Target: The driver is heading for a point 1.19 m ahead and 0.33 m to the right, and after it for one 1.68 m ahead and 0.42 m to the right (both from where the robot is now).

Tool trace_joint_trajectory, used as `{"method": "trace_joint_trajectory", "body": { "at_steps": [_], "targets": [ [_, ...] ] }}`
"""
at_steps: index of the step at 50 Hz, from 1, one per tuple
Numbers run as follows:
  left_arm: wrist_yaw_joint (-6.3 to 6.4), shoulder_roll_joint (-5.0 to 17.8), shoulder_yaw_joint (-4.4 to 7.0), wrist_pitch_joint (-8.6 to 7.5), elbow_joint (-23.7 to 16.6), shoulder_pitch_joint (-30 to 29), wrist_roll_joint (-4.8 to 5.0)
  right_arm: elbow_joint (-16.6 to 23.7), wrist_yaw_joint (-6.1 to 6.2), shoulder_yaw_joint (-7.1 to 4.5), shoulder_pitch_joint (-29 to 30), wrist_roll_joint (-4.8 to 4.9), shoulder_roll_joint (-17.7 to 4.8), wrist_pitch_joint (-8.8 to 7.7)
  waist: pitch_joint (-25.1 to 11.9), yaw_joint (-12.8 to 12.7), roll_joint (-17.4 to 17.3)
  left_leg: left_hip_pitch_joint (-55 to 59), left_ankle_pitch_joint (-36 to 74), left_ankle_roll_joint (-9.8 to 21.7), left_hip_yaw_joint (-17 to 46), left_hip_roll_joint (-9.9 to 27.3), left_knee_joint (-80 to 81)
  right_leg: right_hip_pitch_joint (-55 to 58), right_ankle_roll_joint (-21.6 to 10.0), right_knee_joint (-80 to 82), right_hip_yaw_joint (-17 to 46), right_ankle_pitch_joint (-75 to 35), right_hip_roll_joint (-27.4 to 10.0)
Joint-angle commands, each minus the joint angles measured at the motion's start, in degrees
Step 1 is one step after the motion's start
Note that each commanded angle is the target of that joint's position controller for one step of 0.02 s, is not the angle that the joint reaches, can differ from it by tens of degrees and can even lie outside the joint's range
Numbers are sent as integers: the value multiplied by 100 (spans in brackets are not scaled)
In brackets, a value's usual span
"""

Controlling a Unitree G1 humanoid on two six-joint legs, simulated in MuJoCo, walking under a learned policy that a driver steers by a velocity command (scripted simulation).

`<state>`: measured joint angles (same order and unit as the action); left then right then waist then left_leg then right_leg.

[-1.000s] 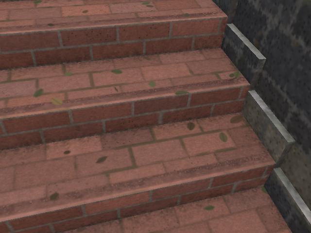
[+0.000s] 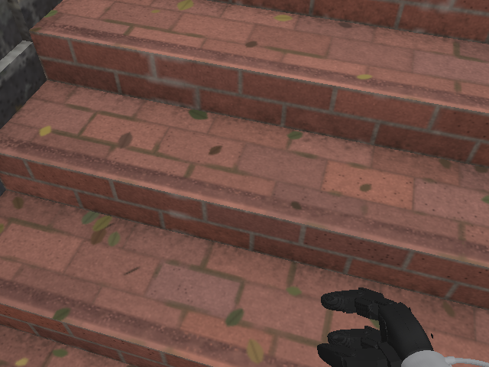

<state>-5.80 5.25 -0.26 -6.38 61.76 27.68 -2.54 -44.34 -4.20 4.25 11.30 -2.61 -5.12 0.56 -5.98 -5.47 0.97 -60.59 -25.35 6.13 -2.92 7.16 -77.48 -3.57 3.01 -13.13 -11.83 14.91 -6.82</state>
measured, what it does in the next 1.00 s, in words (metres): climbs, turning right: right foot, then left foot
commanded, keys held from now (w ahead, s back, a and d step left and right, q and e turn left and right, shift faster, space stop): e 0.84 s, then no key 0.16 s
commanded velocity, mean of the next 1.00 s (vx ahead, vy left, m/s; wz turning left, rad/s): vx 0.02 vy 0.00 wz -0.48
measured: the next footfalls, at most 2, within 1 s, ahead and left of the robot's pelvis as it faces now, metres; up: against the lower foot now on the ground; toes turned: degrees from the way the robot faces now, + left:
right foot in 0.50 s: +0.13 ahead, -0.11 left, +0.15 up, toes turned -17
left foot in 0.98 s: +0.21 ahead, +0.10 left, +0.15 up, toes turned -30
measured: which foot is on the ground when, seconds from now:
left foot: down 0.00-0.52, up 0.54-0.96, down 0.98-1.00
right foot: down 0.00-0.06, up 0.08-0.48, down 0.50-1.00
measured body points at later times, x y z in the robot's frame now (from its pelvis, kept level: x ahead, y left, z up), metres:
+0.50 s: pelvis +0.07 +0.01 +0.13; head +0.07 +0.00 +0.58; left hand +0.32 +0.20 +0.04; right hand +0.15 -0.27 +0.01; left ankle +0.14 +0.14 -0.59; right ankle +0.09 -0.10 -0.59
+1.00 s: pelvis +0.12 +0.02 +0.12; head +0.13 +0.01 +0.57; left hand +0.41 +0.11 +0.05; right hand +0.13 -0.27 +0.02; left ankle +0.18 +0.12 -0.59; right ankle +0.09 -0.10 -0.59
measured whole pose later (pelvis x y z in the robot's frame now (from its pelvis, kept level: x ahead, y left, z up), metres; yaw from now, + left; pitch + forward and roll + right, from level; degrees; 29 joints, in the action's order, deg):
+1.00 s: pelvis +0.12 +0.02 +0.12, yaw -30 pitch +6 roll +0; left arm -1.9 11.0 0.8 -5.2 37.9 5.1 0.5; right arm -39.8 -0.5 -1.2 -10.4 -1.1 -12.9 -4.1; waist -4.1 0.7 -0.3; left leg -25.6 -20.3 -1.8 -0.8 -0.3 -39.6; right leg -29.4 -1.2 -42.0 10.8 18.0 6.6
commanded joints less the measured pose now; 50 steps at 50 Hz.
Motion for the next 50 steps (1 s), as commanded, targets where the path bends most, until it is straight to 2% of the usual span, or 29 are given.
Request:
{"method": "trace_joint_trajectory", "body": {
  "at_steps": [1,2,4,5,6,8,9,11,13,15,18,20,22,24,25,26,27,28,29,30,31,33,37,41,44,46,48,49,50],
  "targets": [
    [48,927,229,-266,-584,359,273,82,137,-243,-307,152,-782,-364,-943,504,159,3266,2997,382,436,-95,726,-908,-693,-1027,474,-5764,-436],
    [110,1127,287,-335,-831,166,348,214,260,-317,-771,71,-1048,-350,-1422,777,-72,4524,3429,516,1101,178,1200,-1874,-469,-1565,574,-4791,-101],
    [110,675,295,-259,-1459,-801,204,-100,519,-665,-2485,-195,-2030,-320,-1874,1318,-1627,5724,2748,1234,3287,1305,3892,-3521,-305,-3519,1108,187,620],
    [193,636,336,-133,-1432,-891,172,-260,577,-856,-3026,-166,-2255,-448,-2033,1575,-2151,5319,2700,1692,4393,1838,4492,-3868,-133,-6837,2038,919,799],
    [200,517,359,-39,-1126,-603,194,-399,556,-840,-2756,-144,-2039,-579,-1712,1368,-1780,4480,1916,1403,3975,1728,4595,-4141,-240,-8093,2662,375,686],
    [301,287,274,8,-910,-450,251,-371,450,-726,-1254,130,-1266,-669,-737,632,-590,3286,1153,915,2458,1369,4445,-4409,-311,-8822,2233,197,438],
    [339,231,198,40,-952,-607,172,-358,474,-662,-867,171,-949,-643,-661,455,-148,3137,1378,831,2096,1318,4523,-4418,-311,-8699,2120,349,332],
    [324,305,143,170,-989,-729,123,-277,643,-624,-463,116,-628,-665,-653,276,-145,2981,1703,771,1559,1363,4796,-4285,-291,-8464,2014,313,237],
    [305,807,243,186,-1151,-1232,96,-404,778,-599,-904,16,-604,-743,-678,398,63,3182,1469,789,1114,1422,5104,-4421,-154,-8042,1955,-16,143],
    [279,1005,266,167,-1327,-1699,38,-403,890,-677,-1094,3,-881,-821,-581,508,-210,3405,1174,697,588,1271,5365,-4332,-95,-7784,1906,-197,154],
    [256,1306,330,150,-1448,-1854,-25,-176,824,-706,-936,-24,-1046,-836,-348,459,-234,3577,945,668,120,1303,5648,-4230,-151,-7625,2007,-328,170],
    [127,1132,253,99,-1735,-2174,88,-296,672,-901,-1016,140,-1549,-858,-179,421,-282,4233,604,277,-590,1020,5990,-3561,-84,-4613,1344,1339,28],
    [135,1220,335,-15,-1626,-2186,240,-331,591,-995,-1186,74,-1678,-842,-33,617,-306,4592,69,269,-561,1092,5818,-2966,-18,-2996,1151,729,261],
    [70,1285,461,-103,-1429,-1555,234,-152,509,-990,-497,-30,-1720,-852,163,267,-589,3720,-289,241,-643,1359,5603,-1494,-433,-3087,920,-762,498],
    [105,1573,642,-193,-1366,-1317,196,-121,491,-923,-392,95,-1455,-850,126,123,-177,3770,-334,86,-854,1112,4980,-1241,-719,-2314,1026,-691,625],
    [183,1729,708,-263,-1391,-1472,124,-222,516,-761,-839,210,-874,-837,199,312,486,3765,-40,-283,-1226,655,3963,-1134,-1233,-1500,1469,-1375,460],
    [367,2578,896,-313,-1595,-1495,372,375,670,-698,-720,216,-803,-841,-44,400,1804,2279,-666,-893,-1132,-259,2901,-402,-2413,-735,4007,-1406,-621],
    [415,2430,909,-361,-1511,-1288,298,406,718,-681,-382,191,-974,-781,-115,25,1367,1496,-789,-966,-74,-414,1688,-3,-2373,-501,4652,100,-689],
    [424,2389,888,-353,-1538,-1899,212,370,709,-659,-535,163,-929,-713,-13,297,1270,1004,-289,-916,479,-448,453,-282,-2093,-553,4538,715,-637],
    [440,2202,840,-317,-1793,-2384,184,185,732,-792,-884,140,-1296,-655,-25,471,785,931,-20,-881,983,-448,-227,-591,-1953,-650,4398,672,-591],
    [542,1874,719,-104,-1818,-2337,119,251,770,-834,-766,118,-1390,-616,-169,366,271,825,412,-882,1129,-576,-400,-904,-1914,-758,4069,552,-391],
    [593,1509,563,148,-1980,-2411,54,476,748,-795,-862,99,-1268,-678,-198,615,-18,812,753,-882,1078,-620,-506,-1314,-1966,-927,3875,62,-274],
    [570,1387,454,77,-2506,-2539,131,458,782,-813,-1490,-39,-1383,-568,-432,611,268,749,945,-1337,1224,-660,-1058,-1551,-2174,-996,4249,142,-250],
    [597,1405,339,-50,-2814,-2595,244,624,726,-760,-1659,-83,-1443,-456,-374,568,276,1383,891,-1529,767,-666,-373,-1846,-1947,-1066,3911,54,22],
    [554,1402,317,-72,-2914,-2457,288,843,536,-642,-1572,-68,-1118,-422,-337,434,296,2349,120,-1512,336,-635,1712,-1908,-1677,-1248,3604,-259,152],
    [498,1413,347,-22,-2856,-2315,262,978,403,-543,-1629,60,-909,-441,-344,310,482,2808,-349,-1395,278,-641,3052,-1617,-1755,-1589,3705,-639,-32],
    [360,1282,284,102,-2702,-2254,320,1035,284,-504,-1768,252,-804,-549,-362,525,341,3796,1104,-1098,122,-726,4716,-1719,-1719,-1909,3785,-819,12],
    [328,1086,245,131,-2492,-1788,308,1068,303,-535,-1841,214,-903,-623,-496,539,177,4509,1779,-710,464,-471,5023,-1936,-1442,-2177,3756,-614,168],
    [319,652,175,120,-2509,-1486,355,1089,329,-600,-1877,201,-1367,-747,-647,262,-691,5343,3734,513,1625,418,5088,-2705,-642,-3122,2810,364,927]
  ]
}}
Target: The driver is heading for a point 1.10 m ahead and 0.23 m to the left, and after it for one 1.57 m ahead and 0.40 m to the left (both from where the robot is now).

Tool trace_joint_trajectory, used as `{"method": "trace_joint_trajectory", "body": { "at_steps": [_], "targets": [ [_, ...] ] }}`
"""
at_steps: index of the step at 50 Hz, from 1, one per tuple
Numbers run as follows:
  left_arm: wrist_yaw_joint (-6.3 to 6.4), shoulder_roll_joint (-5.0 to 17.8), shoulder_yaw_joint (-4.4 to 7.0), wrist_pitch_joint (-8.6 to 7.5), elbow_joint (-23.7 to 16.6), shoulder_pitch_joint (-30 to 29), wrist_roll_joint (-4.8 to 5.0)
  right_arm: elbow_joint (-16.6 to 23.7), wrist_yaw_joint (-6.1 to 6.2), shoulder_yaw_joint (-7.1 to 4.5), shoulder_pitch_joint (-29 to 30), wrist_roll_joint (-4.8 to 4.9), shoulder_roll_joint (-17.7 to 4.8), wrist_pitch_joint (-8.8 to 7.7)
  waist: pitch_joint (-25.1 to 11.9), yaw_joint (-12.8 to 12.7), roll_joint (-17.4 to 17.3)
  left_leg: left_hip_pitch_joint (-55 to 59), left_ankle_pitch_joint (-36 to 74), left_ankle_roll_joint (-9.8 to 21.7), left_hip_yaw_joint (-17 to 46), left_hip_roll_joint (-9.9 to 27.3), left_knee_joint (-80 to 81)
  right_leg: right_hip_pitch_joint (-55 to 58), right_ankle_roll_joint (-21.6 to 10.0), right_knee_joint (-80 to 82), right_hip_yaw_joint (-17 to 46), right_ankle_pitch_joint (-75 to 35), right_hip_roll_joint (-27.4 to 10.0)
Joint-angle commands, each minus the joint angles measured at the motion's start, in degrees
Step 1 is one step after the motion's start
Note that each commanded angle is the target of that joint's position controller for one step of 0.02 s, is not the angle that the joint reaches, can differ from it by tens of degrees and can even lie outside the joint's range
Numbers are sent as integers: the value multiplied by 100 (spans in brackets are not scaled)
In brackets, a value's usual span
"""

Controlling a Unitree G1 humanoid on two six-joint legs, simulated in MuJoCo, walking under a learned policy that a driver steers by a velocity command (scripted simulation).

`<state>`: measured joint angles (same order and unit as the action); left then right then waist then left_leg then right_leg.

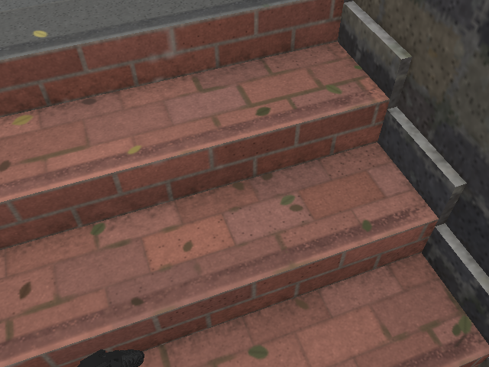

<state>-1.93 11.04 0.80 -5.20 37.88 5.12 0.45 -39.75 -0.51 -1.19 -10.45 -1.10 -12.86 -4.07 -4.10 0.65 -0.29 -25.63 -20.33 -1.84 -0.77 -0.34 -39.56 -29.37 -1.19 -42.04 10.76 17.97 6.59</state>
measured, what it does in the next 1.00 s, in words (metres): climbs, turning left: right foot, then left foot 0.15 m higher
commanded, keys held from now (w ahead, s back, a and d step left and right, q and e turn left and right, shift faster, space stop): no key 0.04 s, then w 0.12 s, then w+q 0.84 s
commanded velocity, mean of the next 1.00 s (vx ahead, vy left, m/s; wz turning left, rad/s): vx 0.36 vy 0.00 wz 0.29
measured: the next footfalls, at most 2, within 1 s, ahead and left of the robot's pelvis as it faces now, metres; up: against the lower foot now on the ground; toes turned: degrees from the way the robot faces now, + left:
right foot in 0.42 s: +0.15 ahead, -0.12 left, +0.00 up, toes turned -1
left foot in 0.78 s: +0.38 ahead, +0.09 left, +0.15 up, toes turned +14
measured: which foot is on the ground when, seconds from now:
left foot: down 0.00-0.44, up 0.46-0.76, down 0.78-1.00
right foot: down 0.00-0.08, up 0.10-0.40, down 0.42-0.84, up 0.86-1.00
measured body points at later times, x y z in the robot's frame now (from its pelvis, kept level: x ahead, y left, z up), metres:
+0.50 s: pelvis +0.13 -0.03 +0.02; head +0.14 -0.03 +0.47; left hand +0.30 +0.20 -0.08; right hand +0.21 -0.27 -0.11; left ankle +0.00 +0.11 -0.59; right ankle +0.11 -0.12 -0.71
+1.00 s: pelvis +0.36 +0.01 +0.14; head +0.36 +0.00 +0.59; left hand +0.43 +0.27 +0.02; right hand +0.40 -0.22 -0.02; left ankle +0.34 +0.08 -0.56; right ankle +0.40 -0.16 -0.33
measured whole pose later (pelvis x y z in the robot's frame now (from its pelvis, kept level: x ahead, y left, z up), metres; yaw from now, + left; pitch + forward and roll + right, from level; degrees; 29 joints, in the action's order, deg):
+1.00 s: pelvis +0.36 +0.01 +0.14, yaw +20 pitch +7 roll +2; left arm -4.4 12.4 -0.4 -3.3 50.9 8.1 -3.7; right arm -61.8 -3.6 -0.7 -25.0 -3.1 -9.6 -2.4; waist -9.5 1.5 2.4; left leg -30.0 -22.6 5.2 0.9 -8.6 -45.9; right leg -58.2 -10.7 -112.3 10.6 -0.3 0.0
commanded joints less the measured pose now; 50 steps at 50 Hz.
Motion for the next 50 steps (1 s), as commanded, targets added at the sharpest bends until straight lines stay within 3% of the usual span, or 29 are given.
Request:
{"method": "trace_joint_trajectory", "body": {
  "at_steps": [1,2,4,7,10,11,12,14,18,21,22,23,24,25,27,29,33,35,37,38,40,41,42,43,44,45,47,48,50],
  "targets": [
    [-134,-70,-14,23,-105,778,-165,824,-235,10,1276,105,-436,-268,-825,-691,-787,1915,2460,1942,2552,1520,1285,-768,505,39,-86,477,-427],
    [-141,241,63,77,37,464,-83,838,-380,139,1306,228,28,-241,-570,-531,83,1383,1241,1531,2204,1318,1290,-278,742,136,-155,7,-751],
    [-138,397,133,212,207,205,1,603,-571,208,809,421,230,-247,107,-165,-181,1085,-1072,778,1754,997,1814,-310,627,576,-189,91,-712],
    [-5,630,284,101,-151,-710,-152,84,-171,-181,-313,-19,-756,-243,232,577,-654,2219,-2075,1501,2538,1672,2467,-1491,315,-119,-836,457,-489],
    [202,393,293,-38,-166,-927,-209,-265,206,-172,-1065,-211,-510,-323,219,915,-780,2758,-1457,2169,3064,2008,2830,-2872,-45,-2746,-279,466,-647],
    [73,436,310,77,-234,-384,-308,-411,317,-361,-1313,17,-747,-194,393,400,321,2996,253,1730,2328,1564,2673,-2492,176,-2004,-1140,188,-846],
    [11,260,249,100,-174,-401,-256,-401,326,-356,-1158,20,-588,-177,325,360,188,2713,1465,1591,1769,1263,2480,-1994,288,-1518,-1375,313,-723],
    [-20,-260,79,172,-98,-691,-467,-203,97,-120,-609,-213,27,-180,69,387,-729,1743,104,1657,1195,1085,2799,-912,-15,-1796,-1322,419,-825],
    [-111,11,110,92,-261,-232,-376,-12,-173,-183,223,-121,-434,-126,83,-234,-383,835,2198,1868,1120,1196,2191,637,-407,-313,-1283,-271,-739],
    [102,492,339,60,-47,924,-313,-272,-327,-326,-289,-180,-637,-69,-420,-568,-399,989,3905,1701,1044,858,595,2592,-479,1784,-1298,-1655,-655],
    [241,980,493,44,175,2014,-396,-299,-420,-188,-1012,-185,140,-114,-1550,-624,680,-155,2824,1130,587,194,-1388,4594,-1561,1202,-206,-3739,-1705],
    [270,1431,622,86,387,3026,-421,-271,-522,-57,-1328,-166,485,-260,-1561,-882,1841,-2434,-1069,658,344,-785,-3963,5808,-2887,1898,2012,-5055,-3137],
    [217,1383,616,162,764,3387,-640,-479,-619,-177,-991,-53,192,-321,-567,-1056,1115,-3748,-737,819,1105,-627,-6981,4767,-2611,2339,2623,-2543,-3368],
    [46,925,477,232,1093,2837,-750,-548,-536,-206,-571,167,138,-313,519,-741,781,-5144,-191,1242,1199,-566,-8855,3716,-2177,2254,1781,-1255,-3178],
    [-197,-444,-80,259,1458,2305,-601,-375,-464,-112,-126,-9,346,-77,409,-220,344,-5554,703,1921,1165,-261,-9183,2766,-1576,2212,385,-1181,-2677],
    [-147,-595,-237,225,1871,2040,-613,-33,-522,125,236,-20,744,158,166,168,269,-5745,532,2141,877,-76,-9553,2207,-1273,2377,-361,-1360,-2396],
    [-96,-152,-259,46,1973,1428,-983,393,-523,291,1440,107,338,297,-23,388,10,-4477,1716,1927,-152,474,-6781,428,-1139,3467,-1667,-1339,-1749],
    [-235,371,-196,63,1721,1266,-686,602,-447,250,2221,101,105,497,-81,292,408,-2383,219,1390,-795,284,-5164,-518,-1291,4543,-1943,-2829,-1925],
    [-301,1237,-77,-133,1713,1423,-407,157,-598,302,1086,41,376,679,-252,821,657,-2036,531,1202,-922,18,-4422,1067,-1326,3379,-2205,-8704,-2374],
    [-266,1506,-2,-200,1704,1538,-242,-9,-611,298,806,-24,316,664,-423,739,672,-2249,-36,1033,-969,-202,-3513,2321,-1191,2860,-2215,-9536,-2535],
    [-309,1486,72,-94,2003,2043,-347,-131,-398,195,133,37,139,589,-664,664,1165,-1615,-153,1109,-1040,-819,-2031,3433,-1366,1518,-2263,-10664,-2639],
    [-357,1225,53,-51,1863,2387,-755,-446,-219,98,-821,106,-219,537,-1458,593,629,709,1530,1648,213,-680,-2234,1789,-1090,42,-2039,-10530,-2368],
    [-504,1011,-20,-33,1661,2299,-876,-908,-88,-45,-2154,66,-553,477,-2079,992,-53,2497,974,2199,2055,-196,-608,193,-931,-1492,-1661,-7499,-1809],
    [-686,658,22,102,1680,1586,-616,-1294,-165,-98,-3130,-208,-801,466,-1381,1357,-1033,2868,-460,2664,4736,657,1577,-1991,-616,-4367,-950,-1586,-391],
    [-595,389,-11,88,1469,1178,-289,-1556,-96,-252,-3080,-279,-971,282,-456,1185,-670,2470,-1787,2199,5140,957,1814,-3446,-687,-6274,110,-1654,-392],
    [-458,346,-36,16,1332,875,-308,-1655,-159,-207,-2411,-193,-580,133,73,780,-849,1745,-1513,2182,4759,869,1537,-4200,-734,-7744,261,-1774,-319],
    [-253,-159,-192,79,1062,453,-449,-1822,-298,63,-1140,-99,380,-29,143,-187,60,625,-533,1903,3462,578,1347,-4433,-979,-8032,359,-1727,-412],
    [-178,-281,-274,157,1050,524,-426,-1899,-381,197,-592,-243,649,4,30,-519,454,-17,-207,1679,2687,383,1334,-4226,-1064,-7753,95,-1916,-624],
    [-173,74,-190,236,1040,479,-302,-1525,-369,85,290,-265,306,-55,34,-714,241,-1201,356,1418,1318,-83,1685,-3391,-985,-6629,-670,-1506,-794]
  ]
}}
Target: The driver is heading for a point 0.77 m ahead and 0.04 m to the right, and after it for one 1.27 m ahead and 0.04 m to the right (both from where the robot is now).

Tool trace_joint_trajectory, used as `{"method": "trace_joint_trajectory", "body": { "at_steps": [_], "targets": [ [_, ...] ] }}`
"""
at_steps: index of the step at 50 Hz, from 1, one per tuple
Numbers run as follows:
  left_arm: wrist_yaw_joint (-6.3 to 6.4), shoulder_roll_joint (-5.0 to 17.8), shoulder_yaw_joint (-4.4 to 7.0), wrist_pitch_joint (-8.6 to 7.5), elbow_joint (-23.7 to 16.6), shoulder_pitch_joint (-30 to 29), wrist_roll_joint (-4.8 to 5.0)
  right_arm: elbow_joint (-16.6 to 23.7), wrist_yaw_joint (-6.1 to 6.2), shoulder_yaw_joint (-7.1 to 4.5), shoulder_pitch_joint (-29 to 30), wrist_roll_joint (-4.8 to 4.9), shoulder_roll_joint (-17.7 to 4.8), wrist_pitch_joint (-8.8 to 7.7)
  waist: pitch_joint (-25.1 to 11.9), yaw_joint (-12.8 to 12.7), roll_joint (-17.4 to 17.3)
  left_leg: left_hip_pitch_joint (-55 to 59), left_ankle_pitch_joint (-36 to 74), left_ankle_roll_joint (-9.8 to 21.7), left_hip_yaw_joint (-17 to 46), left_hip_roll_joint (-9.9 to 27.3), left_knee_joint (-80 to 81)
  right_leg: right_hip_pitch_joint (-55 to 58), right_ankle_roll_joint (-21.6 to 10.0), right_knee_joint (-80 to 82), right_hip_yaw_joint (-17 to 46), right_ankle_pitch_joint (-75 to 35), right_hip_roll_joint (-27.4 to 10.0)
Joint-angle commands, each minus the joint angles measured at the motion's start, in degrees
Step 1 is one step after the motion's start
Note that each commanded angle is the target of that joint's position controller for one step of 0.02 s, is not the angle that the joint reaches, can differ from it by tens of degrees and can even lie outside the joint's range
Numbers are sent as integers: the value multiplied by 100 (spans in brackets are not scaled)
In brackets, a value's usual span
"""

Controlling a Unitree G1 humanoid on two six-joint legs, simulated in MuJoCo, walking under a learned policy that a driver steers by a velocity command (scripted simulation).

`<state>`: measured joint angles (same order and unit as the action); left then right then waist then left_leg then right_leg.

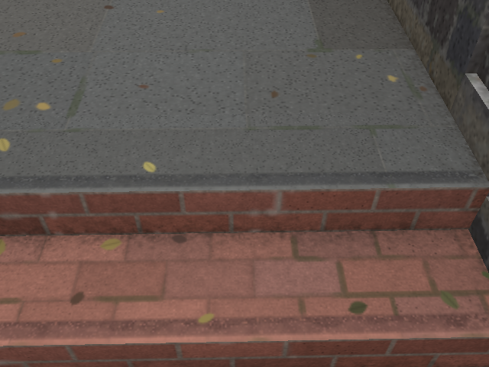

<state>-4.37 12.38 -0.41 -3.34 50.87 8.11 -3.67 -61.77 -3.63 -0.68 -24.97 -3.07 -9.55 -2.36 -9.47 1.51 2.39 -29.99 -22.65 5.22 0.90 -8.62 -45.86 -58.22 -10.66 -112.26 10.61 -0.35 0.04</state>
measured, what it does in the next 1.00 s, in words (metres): climbs: right foot 0.15 m higher, then left foot 0.15 m higher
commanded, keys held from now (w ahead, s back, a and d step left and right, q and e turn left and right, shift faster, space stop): w+q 0.20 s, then w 0.58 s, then w+e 0.22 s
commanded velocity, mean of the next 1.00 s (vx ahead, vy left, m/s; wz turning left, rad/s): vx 0.50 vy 0.00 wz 0.20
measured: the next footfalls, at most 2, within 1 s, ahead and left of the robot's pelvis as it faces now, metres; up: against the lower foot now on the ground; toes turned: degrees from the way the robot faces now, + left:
right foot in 0.24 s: +0.33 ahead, -0.16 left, +0.15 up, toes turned +8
left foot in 0.84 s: +0.60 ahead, +0.13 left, +0.31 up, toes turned +20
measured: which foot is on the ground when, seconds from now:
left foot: down 0.00-0.26, up 0.28-0.82, down 0.84-1.00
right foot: up 0.00-0.22, down 0.24-0.86, up 0.88-1.00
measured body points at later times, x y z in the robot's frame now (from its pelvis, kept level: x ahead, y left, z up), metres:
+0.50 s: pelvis +0.26 -0.08 +0.16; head +0.26 -0.08 +0.61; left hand +0.14 +0.13 +0.01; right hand +0.46 -0.29 +0.04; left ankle +0.26 +0.09 -0.34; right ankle +0.29 -0.16 -0.55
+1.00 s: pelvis +0.53 +0.03 +0.28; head +0.54 +0.02 +0.73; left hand +0.46 +0.25 +0.13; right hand +0.72 -0.15 +0.15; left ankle +0.57 +0.11 -0.39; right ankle +0.44 -0.16 -0.23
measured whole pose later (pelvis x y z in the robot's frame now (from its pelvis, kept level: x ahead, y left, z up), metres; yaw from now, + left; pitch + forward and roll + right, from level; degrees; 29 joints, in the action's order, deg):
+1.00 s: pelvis +0.53 +0.03 +0.28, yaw +10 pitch +6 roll +3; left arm -6.9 10.2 2.5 -6.2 63.9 23.1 -1.2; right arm -53.9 -3.6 -0.6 -4.8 -2.8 -9.4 -2.3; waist -7.1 -0.3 1.7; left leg -37.5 -24.0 5.5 -12.7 0.2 -54.9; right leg -37.5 -8.9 -99.8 13.2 -0.6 2.4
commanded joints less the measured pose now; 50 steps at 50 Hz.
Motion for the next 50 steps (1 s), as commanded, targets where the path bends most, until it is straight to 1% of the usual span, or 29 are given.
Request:
{"method": "trace_joint_trajectory", "body": {
  "at_steps": [1,3,6,8,9,11,12,13,14,15,16,19,20,25,27,32,34,36,37,40,41,42,43,44,45,46,47,48,50],
  "targets": [
    [36,-55,-74,32,-341,-193,136,790,-37,28,1555,-162,-243,-261,570,-633,-334,-1172,659,763,1082,691,2596,-51,46,366,-1016,593,-104],
    [100,-403,-275,6,-554,-873,39,152,78,170,-72,-273,15,-292,509,-177,-865,-23,315,969,1986,1208,2642,-1380,74,-1087,-988,1391,-199],
    [296,-197,-350,-24,-1127,-2110,22,-224,11,184,-1163,-385,-105,-440,526,462,-500,1481,312,754,2233,1322,2579,-2323,155,932,-844,1454,-503],
    [216,-225,-421,140,-1629,-3016,5,383,-192,171,-63,58,-385,-403,778,191,-570,-1015,195,919,2072,1473,3956,785,498,3368,-1654,2597,-484],
    [77,-430,-404,153,-1688,-2562,112,378,-280,116,-100,176,-736,-397,932,-69,-1400,-2053,1313,1185,2130,1711,4227,2370,649,2645,-1889,2504,-179],
    [71,424,-14,201,-1377,-1231,238,701,-231,-136,545,310,-1597,-505,175,-926,-1136,-102,7433,895,1710,1907,2978,3008,631,3704,-1770,1828,384],
    [176,911,141,161,-1179,-473,127,701,-200,-331,607,444,-1710,-558,-272,-1194,-975,1251,8538,548,1405,1620,1868,3100,440,5418,-1442,1850,410],
    [264,1124,263,152,-846,829,-34,585,-187,-240,89,219,-924,-542,-1874,-1148,25,647,6746,220,1434,1157,-415,5167,-391,5783,477,-688,-495],
    [239,1418,285,173,-396,2196,-78,341,-289,-65,-787,-41,43,-449,-2493,-1110,1713,-1463,1265,-19,1324,-28,-2638,6675,-1571,8069,4373,507,-2298],
    [182,1245,251,93,-120,2563,-11,-40,-366,-276,-424,10,-229,-281,-732,-1320,1601,-2569,1955,27,1769,244,-5059,5210,-1151,9055,5514,4192,-2062],
    [176,1047,243,-108,49,2036,189,207,-308,-382,482,83,-362,-299,733,-1131,1234,-3554,2243,194,1383,372,-5589,4229,-738,8946,4176,5943,-1616],
    [237,-615,-80,-126,449,774,332,364,-20,-194,941,-34,8,-229,355,-58,107,-3076,2601,603,1168,731,-5932,3187,-501,8386,1924,3257,-1256],
    [253,-687,-84,-119,424,562,311,383,-27,-191,808,30,47,-171,399,68,-127,-3148,2649,605,1233,727,-5961,3064,-341,8591,1487,2915,-1103],
    [72,-378,-23,-188,730,1087,-37,836,-84,20,1698,126,-178,-101,578,-75,-110,-4552,1933,579,621,1041,-6014,3650,-397,9274,305,2332,-1003],
    [80,-439,-81,-244,958,1630,-115,957,-26,100,1916,78,-104,-70,728,-213,289,-5319,1355,700,456,993,-7692,4010,-617,9490,489,2298,-1169],
    [71,-547,-292,-302,1599,2752,-473,1813,116,357,3185,102,13,2,963,-451,-101,-6782,1524,1107,186,1473,-7168,5243,-387,9821,103,1880,-1345],
    [-21,-496,-354,-339,1813,3465,-482,2240,100,340,4055,95,-182,157,954,-772,30,-6421,2282,951,-325,1799,-5830,5179,-393,10256,11,1738,-1389],
    [-181,-733,-411,-299,1782,3412,-225,2771,-55,458,5273,-6,90,435,966,-877,198,-4615,1707,770,-736,1867,-4600,4001,-459,11018,-382,805,-1506],
    [-198,-576,-390,-310,1628,3056,30,2734,-125,448,5250,-95,155,513,744,-664,412,-3374,1212,743,-1121,1686,-3829,3702,-420,11103,-942,-90,-1358],
    [-174,366,-161,-455,1539,3157,194,2537,-263,366,4574,-93,133,461,524,-266,801,-2252,347,499,-1780,911,-2926,5330,-558,10365,-1122,-5806,-1527],
    [537,364,10,-390,1492,3107,507,1809,153,320,2290,469,446,157,325,213,156,-929,-1441,392,-1779,339,-2191,6024,-48,9307,-1265,-6851,-1383],
    [-102,876,64,-424,1684,3123,-62,2290,-101,379,3321,-1,203,295,-55,333,1810,-431,592,518,-1093,803,-1577,6100,-117,9488,-972,-8478,-1913],
    [-193,879,315,-396,1445,2620,69,2052,-85,86,2341,-157,-276,290,-301,658,1100,633,1882,610,-694,820,-1242,5821,234,8046,-1090,-7577,-1394],
    [-320,-51,75,-468,1245,3304,-218,1614,-62,85,1246,202,-578,254,-1990,551,-903,4094,2310,1573,1928,1913,-128,2922,387,6533,-513,-4111,-664],
    [-424,-228,203,-331,1381,3098,45,1027,-8,-152,-371,-89,-971,330,-1892,1027,-1384,3971,2040,1885,4362,2856,1758,2170,633,3793,79,663,243],
    [-498,-233,345,-277,1410,2437,238,625,50,-291,-641,-222,-1267,157,-510,996,-1021,2646,440,1310,4595,2830,2334,1083,439,1349,936,-65,375],
    [-422,-369,382,-316,1276,1945,319,574,58,-274,307,-26,-1158,-13,312,573,-718,1546,-112,937,3692,2717,2125,528,369,302,847,-204,304],
    [-310,-498,325,-361,1206,1887,247,644,24,-214,1028,127,-753,-74,387,185,-489,1135,748,1048,3075,2794,1978,292,164,-417,726,18,330],
    [-181,-764,146,-311,988,1432,366,585,-17,42,1924,1,251,-67,189,-437,139,630,1716,338,1579,2670,1916,117,-228,-232,643,-279,-34]
  ]
}}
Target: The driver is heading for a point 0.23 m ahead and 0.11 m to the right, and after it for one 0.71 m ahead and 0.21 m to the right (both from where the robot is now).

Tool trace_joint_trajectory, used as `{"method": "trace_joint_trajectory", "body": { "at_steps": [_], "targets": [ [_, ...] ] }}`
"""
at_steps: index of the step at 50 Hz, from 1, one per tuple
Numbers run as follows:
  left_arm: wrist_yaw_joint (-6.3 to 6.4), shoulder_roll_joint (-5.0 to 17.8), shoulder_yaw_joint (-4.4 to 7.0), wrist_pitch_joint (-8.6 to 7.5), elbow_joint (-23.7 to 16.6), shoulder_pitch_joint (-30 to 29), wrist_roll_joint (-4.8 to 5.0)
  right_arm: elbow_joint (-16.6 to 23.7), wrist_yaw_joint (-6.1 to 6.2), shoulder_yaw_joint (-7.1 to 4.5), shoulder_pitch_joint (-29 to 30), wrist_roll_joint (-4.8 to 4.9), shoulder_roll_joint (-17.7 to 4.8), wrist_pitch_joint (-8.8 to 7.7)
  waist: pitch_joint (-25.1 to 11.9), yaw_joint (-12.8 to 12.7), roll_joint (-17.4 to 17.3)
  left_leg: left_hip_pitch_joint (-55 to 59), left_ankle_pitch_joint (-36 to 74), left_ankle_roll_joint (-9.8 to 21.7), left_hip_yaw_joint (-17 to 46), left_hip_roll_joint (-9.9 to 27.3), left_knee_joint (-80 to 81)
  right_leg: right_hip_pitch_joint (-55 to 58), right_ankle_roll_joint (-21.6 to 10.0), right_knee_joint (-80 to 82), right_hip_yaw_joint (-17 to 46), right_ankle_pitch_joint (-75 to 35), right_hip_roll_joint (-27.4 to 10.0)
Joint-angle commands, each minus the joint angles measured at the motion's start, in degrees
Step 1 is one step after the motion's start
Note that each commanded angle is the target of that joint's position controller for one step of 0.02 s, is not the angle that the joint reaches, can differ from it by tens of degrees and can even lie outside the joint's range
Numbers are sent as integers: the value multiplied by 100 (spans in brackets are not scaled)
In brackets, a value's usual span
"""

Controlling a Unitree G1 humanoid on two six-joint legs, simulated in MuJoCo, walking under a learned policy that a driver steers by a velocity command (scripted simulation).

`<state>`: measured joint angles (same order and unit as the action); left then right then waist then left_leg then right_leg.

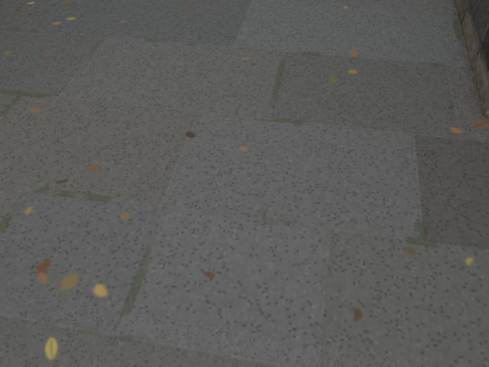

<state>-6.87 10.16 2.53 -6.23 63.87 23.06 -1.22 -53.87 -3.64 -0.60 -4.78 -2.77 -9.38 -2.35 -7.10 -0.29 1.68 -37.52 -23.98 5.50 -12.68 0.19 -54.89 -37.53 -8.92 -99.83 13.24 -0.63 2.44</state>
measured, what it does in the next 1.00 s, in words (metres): climbs, turning right: right foot 0.15 m higher, then left foot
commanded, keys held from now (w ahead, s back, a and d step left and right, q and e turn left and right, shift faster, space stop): w+e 0.02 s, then e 0.80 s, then no key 0.18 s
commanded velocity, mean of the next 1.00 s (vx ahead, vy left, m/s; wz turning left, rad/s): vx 0.13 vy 0.00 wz -0.50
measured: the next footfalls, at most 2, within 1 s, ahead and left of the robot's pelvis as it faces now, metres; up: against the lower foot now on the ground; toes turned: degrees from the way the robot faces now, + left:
right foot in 0.38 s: +0.34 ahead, -0.16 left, +0.15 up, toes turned -13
left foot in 0.96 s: +0.45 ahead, +0.00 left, +0.15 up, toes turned -35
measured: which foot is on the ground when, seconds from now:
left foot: down 0.00-0.40, up 0.42-0.94, down 0.96-1.00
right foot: up 0.00-0.36, down 0.38-0.96, up 0.98-1.00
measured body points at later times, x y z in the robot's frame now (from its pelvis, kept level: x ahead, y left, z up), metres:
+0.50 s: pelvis +0.20 -0.06 +0.11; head +0.21 -0.06 +0.56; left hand +0.46 +0.12 +0.02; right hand +0.24 -0.32 -0.02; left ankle +0.09 +0.11 -0.51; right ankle +0.30 -0.15 -0.52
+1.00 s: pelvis +0.30 -0.03 +0.20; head +0.32 -0.02 +0.65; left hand +0.59 +0.08 +0.11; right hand +0.30 -0.33 +0.12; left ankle +0.42 +0.02 -0.52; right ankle +0.29 -0.14 -0.50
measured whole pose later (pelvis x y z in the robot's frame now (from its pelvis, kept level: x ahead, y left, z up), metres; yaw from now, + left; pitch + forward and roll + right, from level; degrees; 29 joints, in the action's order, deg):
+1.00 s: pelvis +0.30 -0.03 +0.20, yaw -32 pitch +3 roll +0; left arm 1.9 13.9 3.1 1.2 35.8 7.7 0.3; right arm -40.0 3.6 -1.2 -9.1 -2.0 -12.2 -1.9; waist -2.3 1.3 2.2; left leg -26.1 -10.2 1.3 2.2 -2.2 -34.5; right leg -28.7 -1.4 -45.2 10.8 23.8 9.8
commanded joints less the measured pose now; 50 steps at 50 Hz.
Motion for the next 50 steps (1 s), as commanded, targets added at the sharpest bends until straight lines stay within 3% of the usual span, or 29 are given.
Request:
{"method": "trace_joint_trajectory", "body": {
  "at_steps": [1,3,4,6,9,11,13,15,16,17,19,20,21,22,23,24,26,27,30,32,33,34,36,42,46,47,48,49,50],
  "targets": [
    [86,-598,-174,85,-348,-70,111,-239,10,81,-74,-90,396,-115,8,-435,145,1369,2031,151,2146,1548,2910,-2109,-451,-1112,189,-193,-396],
    [-3,-588,-195,184,-368,-229,95,-232,84,-13,-76,-67,252,-216,150,-601,-137,1252,2334,194,1025,1283,3329,-2174,-335,-1117,-326,418,-576],
    [-25,-575,-209,160,-403,-515,141,-280,129,-34,-211,-132,89,-235,231,-528,-634,1169,2967,559,1057,1372,3647,-2376,-314,-2619,-793,1081,-462],
    [35,-468,-266,132,-616,-1014,170,-440,114,53,-459,-338,50,-273,348,-544,-177,1332,2817,451,752,1430,3711,-3144,-497,-2985,-591,1101,-392],
    [208,-235,-361,172,-1290,-1999,167,-854,180,71,-1331,-473,-260,-238,255,-244,-339,2679,3724,406,430,1342,3748,-4199,-673,-2574,-713,1384,-285],
    [329,147,-339,250,-1710,-2567,84,-929,190,132,-1853,-595,-339,-217,-24,-34,-266,3517,3955,408,246,1360,3805,-4411,-357,-1162,-857,774,-457],
    [360,55,-376,381,-1937,-2768,93,-863,229,103,-2061,-622,-557,-212,-57,41,-614,3892,4847,479,79,1424,3969,-4392,54,-220,-1198,543,-583],
    [220,-141,-457,634,-2121,-3307,40,-595,98,58,-1637,-377,-795,-256,192,21,-521,3148,5347,420,-212,1660,4518,-3134,138,1453,-1941,1917,-742],
    [146,-193,-403,628,-2076,-3034,-22,-435,126,13,-1517,-214,-1069,-427,246,-224,-943,2863,7280,341,-478,1609,4398,-2119,166,1673,-2220,2113,-508],
    [160,40,-312,611,-2143,-2924,-16,-480,117,-9,-1762,-126,-1188,-611,238,-345,-857,2820,8826,265,-428,1791,4076,-1383,146,2016,-2361,2078,-257],
    [262,253,-185,436,-1963,-2095,64,-193,124,-217,-1422,168,-1630,-689,119,-657,-840,3964,9272,148,-330,1894,3190,-921,103,3715,-2043,1659,132],
    [421,557,-90,360,-1910,-1803,73,27,104,-252,-1387,134,-1518,-665,-416,-596,-521,3683,9096,-70,-392,1576,2360,58,-275,3846,-1445,-572,98],
    [546,906,0,329,-1892,-1361,40,173,151,-203,-2001,-102,-1066,-657,-1691,-289,325,2283,6716,-261,-73,995,1060,2196,-971,4475,321,-870,-272],
    [682,1282,147,358,-1812,-392,-295,573,98,-172,-1129,-101,-874,-543,-2005,-772,1251,654,328,-573,406,-67,-643,3340,-1433,6482,2450,367,-1035],
    [705,1592,310,268,-1777,-331,-346,753,-28,-259,-647,189,-900,-380,-1676,-973,946,-140,326,-426,2018,-354,-2847,2837,-1163,7293,3397,2079,-1333],
    [747,1537,311,114,-1688,-715,-249,807,-18,-273,-498,228,-768,-337,-907,-789,686,-694,667,-395,2506,-331,-3720,1930,-933,7427,2998,3154,-1176],
    [694,755,76,-22,-1519,-1664,85,655,143,-63,-842,-48,-291,-382,2,-21,68,-868,1292,-247,2545,-166,-4026,357,-662,7129,2060,3800,-650],
    [661,396,-66,-30,-1534,-2049,55,652,173,17,-943,-106,-222,-358,-106,289,47,-770,1233,-189,2602,-161,-4358,-48,-673,7238,1982,3359,-495],
    [557,549,-71,-107,-1818,-2503,-55,682,359,-120,-954,-24,-840,-250,-483,592,-581,-843,1571,-571,2433,-4,-3587,352,-323,7430,1222,1153,-376],
    [599,781,17,-195,-1970,-2398,17,794,502,-219,-461,-57,-1116,-252,-630,431,-292,-764,1231,-914,2210,172,-2820,675,-255,7517,735,945,-287],
    [784,904,89,195,-1802,-1703,232,1261,772,13,-165,73,-533,-88,-179,261,-86,-665,272,-806,1628,131,-2029,869,-138,7483,1039,893,-155],
    [895,945,111,416,-1847,-1336,207,1349,892,30,-37,105,-475,-18,-48,228,37,-750,-7,-838,1537,-37,-1518,1201,87,7762,965,1065,-47],
    [1006,1206,219,507,-2326,-1377,93,1390,964,-70,-3,246,-682,23,-233,86,144,-725,336,-879,1709,44,-1041,1661,90,8025,1497,1700,-469],
    [1074,858,169,726,-3039,-1467,108,1733,853,-77,144,239,-649,-106,-139,-14,577,-17,547,-866,1812,-162,332,1724,-248,7997,1565,2081,-592],
    [981,718,140,799,-3184,-1538,130,1637,706,-143,-298,364,-720,-141,-7,172,683,1653,1227,-693,1533,-171,2669,1529,-113,7474,1262,1695,-430],
    [930,613,128,773,-3137,-1397,148,1594,688,-218,-358,318,-821,-122,-28,143,465,2360,1482,-578,1709,12,2999,1214,88,7029,1011,2148,-195],
    [867,349,47,722,-3093,-1157,120,1704,688,-275,-470,126,-1087,-78,-216,86,-437,3239,1822,-182,2669,1018,3058,415,434,5731,356,3315,285],
    [806,516,66,653,-3223,-1146,187,2010,732,-322,-199,-120,-1363,5,126,-78,-1767,2936,2379,640,4217,1836,3784,-326,774,4799,-589,3720,826],
    [789,964,166,583,-3195,-1098,177,2147,767,-328,-254,-123,-1210,4,-18,-47,-1748,2651,1912,1194,5000,2230,3868,-282,1041,3650,-496,3417,402]
  ]
}}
